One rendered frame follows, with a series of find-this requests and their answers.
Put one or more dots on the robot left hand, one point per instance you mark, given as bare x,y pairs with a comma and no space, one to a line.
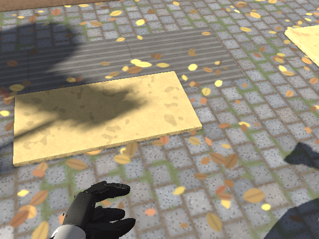
97,221

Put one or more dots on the robot left forearm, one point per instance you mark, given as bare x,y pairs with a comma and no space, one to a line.
68,231

